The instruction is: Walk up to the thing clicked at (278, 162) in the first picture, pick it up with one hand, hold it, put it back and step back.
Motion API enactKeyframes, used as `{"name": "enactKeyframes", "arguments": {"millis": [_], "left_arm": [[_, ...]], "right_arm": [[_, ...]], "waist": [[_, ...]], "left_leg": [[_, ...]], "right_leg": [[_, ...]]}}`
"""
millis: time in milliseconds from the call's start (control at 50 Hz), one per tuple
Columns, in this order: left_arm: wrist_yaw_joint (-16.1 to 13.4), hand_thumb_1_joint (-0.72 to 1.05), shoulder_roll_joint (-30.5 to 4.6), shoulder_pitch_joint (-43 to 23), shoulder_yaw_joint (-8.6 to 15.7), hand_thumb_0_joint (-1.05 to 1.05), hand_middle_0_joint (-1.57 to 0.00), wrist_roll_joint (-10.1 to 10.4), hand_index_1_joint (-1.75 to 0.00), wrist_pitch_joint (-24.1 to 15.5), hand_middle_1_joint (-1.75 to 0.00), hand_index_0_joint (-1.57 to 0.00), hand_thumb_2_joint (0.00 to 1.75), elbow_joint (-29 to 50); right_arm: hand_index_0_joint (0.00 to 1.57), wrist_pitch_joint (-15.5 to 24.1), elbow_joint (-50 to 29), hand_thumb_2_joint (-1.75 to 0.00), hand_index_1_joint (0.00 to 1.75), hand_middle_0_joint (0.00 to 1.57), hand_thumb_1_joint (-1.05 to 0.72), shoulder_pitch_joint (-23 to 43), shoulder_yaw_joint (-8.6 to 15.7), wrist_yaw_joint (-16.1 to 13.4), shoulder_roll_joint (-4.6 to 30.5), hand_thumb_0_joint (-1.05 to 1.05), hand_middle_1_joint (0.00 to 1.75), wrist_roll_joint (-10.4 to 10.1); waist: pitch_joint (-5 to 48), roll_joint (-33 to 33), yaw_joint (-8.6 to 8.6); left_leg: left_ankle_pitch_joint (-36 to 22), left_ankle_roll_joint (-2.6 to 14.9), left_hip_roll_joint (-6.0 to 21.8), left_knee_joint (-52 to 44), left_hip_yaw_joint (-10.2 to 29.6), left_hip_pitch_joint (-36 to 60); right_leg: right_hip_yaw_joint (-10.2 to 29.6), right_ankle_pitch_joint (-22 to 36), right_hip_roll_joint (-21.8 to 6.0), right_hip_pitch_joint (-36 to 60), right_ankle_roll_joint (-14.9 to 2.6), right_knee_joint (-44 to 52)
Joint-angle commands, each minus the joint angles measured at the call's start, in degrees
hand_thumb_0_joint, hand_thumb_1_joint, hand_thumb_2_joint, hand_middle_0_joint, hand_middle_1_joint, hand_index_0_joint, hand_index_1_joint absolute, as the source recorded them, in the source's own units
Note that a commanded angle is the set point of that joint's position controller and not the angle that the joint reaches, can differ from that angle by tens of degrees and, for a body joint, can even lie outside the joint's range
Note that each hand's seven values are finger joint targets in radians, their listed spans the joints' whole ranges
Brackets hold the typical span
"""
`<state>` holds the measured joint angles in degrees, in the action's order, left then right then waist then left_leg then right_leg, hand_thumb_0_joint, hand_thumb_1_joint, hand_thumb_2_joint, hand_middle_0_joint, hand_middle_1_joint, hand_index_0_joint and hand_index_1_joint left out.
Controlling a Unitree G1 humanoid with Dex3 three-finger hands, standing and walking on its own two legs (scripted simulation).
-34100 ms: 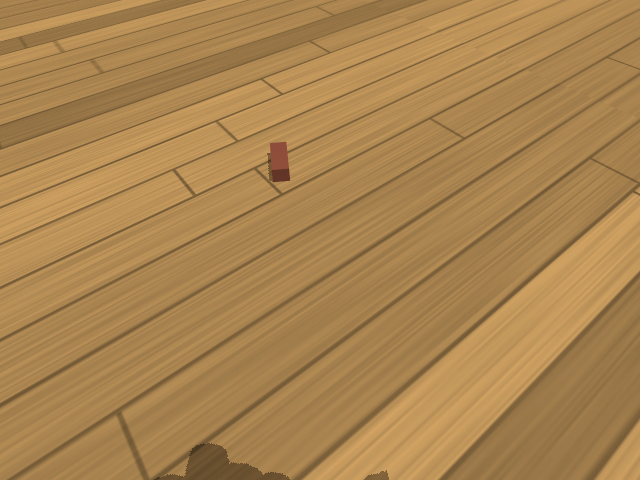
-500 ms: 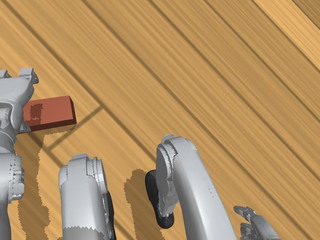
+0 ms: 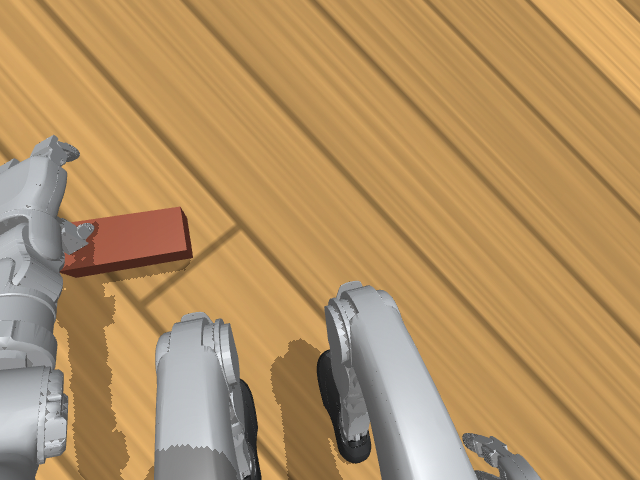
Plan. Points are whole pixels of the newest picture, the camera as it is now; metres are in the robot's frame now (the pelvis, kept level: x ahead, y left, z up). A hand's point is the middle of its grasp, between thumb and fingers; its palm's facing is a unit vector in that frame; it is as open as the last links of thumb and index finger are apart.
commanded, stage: home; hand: left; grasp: from above
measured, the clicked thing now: (127, 242) +0.48 +0.27 -0.37
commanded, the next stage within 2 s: none
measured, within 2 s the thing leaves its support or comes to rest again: neither
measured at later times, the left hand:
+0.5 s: hand (8, 359) +0.29 +0.22 +0.08, palm faces +0.00 -0.92 -0.39, open 7.4 cm
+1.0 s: hand out of the picture +0.22 +0.20 +0.26, palm faces +0.17 -0.96 -0.21, open 7.4 cm
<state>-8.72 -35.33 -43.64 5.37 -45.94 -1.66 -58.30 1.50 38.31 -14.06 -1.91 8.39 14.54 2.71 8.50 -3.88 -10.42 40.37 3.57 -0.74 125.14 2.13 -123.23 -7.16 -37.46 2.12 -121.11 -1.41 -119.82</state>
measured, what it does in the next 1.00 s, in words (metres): rises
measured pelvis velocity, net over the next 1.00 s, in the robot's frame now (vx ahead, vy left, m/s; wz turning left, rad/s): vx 0.07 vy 0.00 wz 0.12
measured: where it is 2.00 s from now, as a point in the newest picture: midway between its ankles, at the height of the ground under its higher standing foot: (296, 442)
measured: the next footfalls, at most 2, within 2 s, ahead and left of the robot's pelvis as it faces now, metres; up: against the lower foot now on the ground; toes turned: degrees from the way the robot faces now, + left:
none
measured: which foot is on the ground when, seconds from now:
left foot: down 0.00-1.00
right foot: down 0.00-1.00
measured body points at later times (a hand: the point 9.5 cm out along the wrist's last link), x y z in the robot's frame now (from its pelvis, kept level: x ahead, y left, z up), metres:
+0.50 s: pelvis +0.02 -0.01 +0.18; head +0.14 +0.03 +0.61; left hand +0.29 +0.27 +0.10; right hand +0.23 -0.23 +0.09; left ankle +0.07 +0.10 -0.37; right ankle +0.09 -0.11 -0.37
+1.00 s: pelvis +0.07 +0.00 +0.31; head +0.09 +0.01 +0.76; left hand +0.21 +0.25 +0.28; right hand +0.24 -0.23 +0.24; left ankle +0.07 +0.10 -0.37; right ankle +0.09 -0.11 -0.37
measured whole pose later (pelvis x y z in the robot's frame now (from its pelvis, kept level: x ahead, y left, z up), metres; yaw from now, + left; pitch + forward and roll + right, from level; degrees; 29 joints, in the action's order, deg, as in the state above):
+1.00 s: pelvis +0.07 +0.00 +0.31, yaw +7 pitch +12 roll -3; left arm -3.3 -13.1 27.7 1.5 4.4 22.9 4.2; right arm 9.3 28.8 -18.7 -2.7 -10.5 12.8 -1.8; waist 10.7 -3.1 -3.2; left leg 27.8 1.8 -1.2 57.4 3.1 -41.3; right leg -2.8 -25.5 3.4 -39.4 -1.6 -52.9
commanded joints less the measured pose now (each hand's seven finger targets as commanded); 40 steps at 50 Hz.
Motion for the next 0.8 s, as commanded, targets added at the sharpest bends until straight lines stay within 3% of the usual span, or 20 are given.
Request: {"name": "enactKeyframes", "arguments": {"millis": [0,20,40,80,100,160,180,220,260,340,440,520,580,620,640,780], "left_arm": [[3.64,0.67,-9.29,-3.49,1.59,0.00,-0.21,10.07,-0.38,1.29,-0.38,-0.21,0.95,23.37],[4.19,0.75,-7.33,-1.98,0.97,0.00,-0.21,11.88,-0.34,1.72,-0.34,-0.20,0.93,24.59],[4.83,0.83,-3.28,0.15,-1.43,0.00,-0.20,13.86,-0.30,2.19,-0.30,-0.20,0.90,24.18],[4.42,0.90,-5.24,0.49,1.26,0.00,-0.20,17.22,-0.30,2.02,-0.30,-0.20,0.90,31.66],[4.45,0.90,-1.57,2.65,-1.07,0.00,-0.20,18.52,-0.30,2.19,-0.30,-0.20,0.90,30.99],[3.53,0.90,0.31,7.20,-0.58,0.00,-0.20,21.27,-0.30,3.01,-0.30,-0.20,0.90,32.42],[3.07,0.90,-0.91,6.37,0.89,0.00,-0.20,22.53,-0.30,3.15,-0.30,-0.20,0.90,35.81],[2.88,0.90,2.37,12.83,-0.45,0.00,-0.20,25.20,-0.30,4.44,-0.30,-0.20,0.90,35.96],[2.65,0.90,3.40,16.05,-0.05,0.00,-0.20,28.68,-0.30,5.95,-0.30,-0.20,0.90,38.67],[2.55,0.90,6.35,22.86,-0.65,0.00,-0.20,35.49,-0.30,8.66,-0.30,-0.20,0.90,42.20],[2.52,0.90,8.82,31.42,-0.58,0.00,-0.20,41.76,-0.30,11.55,-0.30,-0.20,0.90,47.52],[2.29,0.90,10.46,38.29,0.87,0.00,-0.20,45.19,-0.30,14.42,-0.30,-0.20,0.90,50.16],[2.55,0.90,12.57,42.05,0.36,0.00,-0.20,47.27,-0.30,16.09,-0.30,-0.20,0.90,53.21],[2.63,0.90,12.43,45.79,1.93,0.00,-0.20,48.23,-0.30,17.06,-0.30,-0.20,0.90,54.67],[2.89,0.90,13.80,47.78,0.69,0.00,-0.20,48.67,-0.30,17.38,-0.30,-0.20,0.90,55.97],[3.70,0.90,15.79,61.21,-0.14,0.00,-0.20,49.93,-0.30,20.34,-0.30,-0.20,0.90,65.63]], "right_arm": [[0.20,-0.09,-5.59,-0.90,0.30,0.20,-0.90,-7.34,5.95,-2.44,14.20,0.00,0.30,-2.13],[0.20,-0.26,-5.67,-0.90,0.30,0.20,-0.90,-6.91,5.87,-2.89,13.79,0.00,0.30,-2.31],[0.20,-0.27,-5.36,-0.90,0.30,0.20,-0.90,-6.46,5.67,-3.28,12.69,0.00,0.30,-2.48],[0.20,0.04,-6.26,-0.90,0.30,0.20,-0.90,-5.10,5.87,-4.18,11.90,0.00,0.30,-3.06],[0.20,0.40,-6.58,-0.90,0.30,0.20,-0.90,-3.91,5.46,-4.59,11.21,0.00,0.30,-3.23],[0.20,1.32,-6.81,-0.90,0.30,0.20,-0.90,-1.69,5.37,-6.09,11.12,0.00,0.30,-4.06],[0.20,1.67,-7.31,-0.90,0.30,0.20,-0.90,-1.07,5.56,-6.70,11.34,0.00,0.30,-4.22],[0.20,2.45,-8.15,-0.90,0.30,0.20,-0.90,0.56,5.35,-7.68,10.80,0.00,0.30,-4.57],[0.20,3.05,-8.90,-0.90,0.30,0.20,-0.90,2.02,5.11,-8.75,10.51,0.00,0.30,-4.93],[0.20,4.32,-10.26,-0.90,0.30,0.20,-0.90,4.75,4.41,-10.76,9.39,0.00,0.30,-5.15],[0.20,5.62,-11.94,-0.90,0.30,0.20,-0.90,5.42,3.52,-12.83,8.05,0.00,0.30,-5.53],[0.20,6.15,-12.60,-0.90,0.30,0.20,-0.90,4.26,2.50,-14.39,6.96,0.00,0.30,-5.83],[0.20,6.91,-13.07,-0.90,0.30,0.20,-0.90,3.51,1.75,-15.45,6.30,0.00,0.30,-5.76],[0.20,7.38,-13.69,-0.90,0.30,0.20,-0.90,2.91,1.57,-16.18,5.95,0.00,0.30,-5.60],[0.20,7.63,-13.84,-0.90,0.30,0.20,-0.90,2.66,1.37,-16.44,5.63,0.00,0.30,-5.66],[0.20,9.16,-16.34,-0.90,0.30,0.20,-0.90,-0.52,1.34,-18.28,4.89,0.00,0.30,-4.92]], "waist": [[40.17,-8.01,2.59],[38.60,-7.54,2.66],[36.26,-5.46,2.02],[37.55,-5.51,3.06],[36.35,-5.93,2.93],[31.27,-5.90,3.39],[33.18,-6.91,4.44],[31.54,-6.09,4.70],[32.24,-4.85,5.30],[27.86,-2.76,4.57],[26.21,-1.24,4.57],[23.38,-0.35,5.24],[19.08,-1.10,5.55],[17.90,-0.83,6.52],[16.63,-0.98,6.14],[12.83,-0.62,6.94]], "left_leg": [[-16.21,-1.94,0.75,-22.82,4.62,37.20],[-14.83,-1.96,0.47,-23.78,4.80,37.48],[-12.33,-1.65,0.61,-24.72,4.10,36.49],[-11.17,-1.28,0.65,-27.05,3.19,38.70],[-10.34,-1.30,0.40,-28.24,2.79,38.74],[-7.93,-1.65,0.54,-33.29,3.70,42.66],[-6.47,-1.72,0.62,-35.10,4.11,45.24],[-6.27,-1.84,0.57,-37.98,4.01,48.17],[-6.95,-1.81,0.43,-40.61,3.92,51.54],[-4.17,-1.35,0.22,-45.56,3.64,54.45],[-8.72,-1.20,-0.11,-51.15,2.32,61.00],[-14.35,-1.27,-0.04,-55.81,1.67,66.68],[-14.65,-1.62,0.16,-60.84,2.05,70.54],[-14.91,-1.59,0.24,-63.50,2.17,73.51],[-16.32,-1.87,0.42,-65.20,2.64,75.16],[-26.03,-2.26,0.40,-72.34,1.82,84.82]], "right_leg": [[1.73,13.85,0.66,27.65,-1.62,17.49],[2.02,12.96,0.47,28.21,-1.82,18.89],[2.26,11.75,0.67,29.58,-1.63,20.64],[3.41,11.63,0.58,33.69,-1.24,23.48],[3.58,11.13,0.49,34.62,-1.28,24.45],[3.80,9.15,0.15,35.06,-1.38,27.78],[3.88,8.47,0.21,36.33,-1.32,28.74],[4.04,8.27,0.20,38.89,-1.22,31.36],[4.32,8.60,0.10,42.27,-1.09,34.16],[5.00,6.26,0.28,48.13,-0.74,40.51],[5.88,9.22,0.23,57.93,-0.69,48.26],[5.98,13.79,0.40,65.55,-0.58,53.95],[5.91,13.85,0.18,68.83,-0.53,58.20],[5.79,14.09,0.16,71.91,-0.44,61.02],[5.50,15.21,0.26,73.05,-0.42,62.00],[4.79,23.08,0.46,83.33,-0.28,69.75]]}}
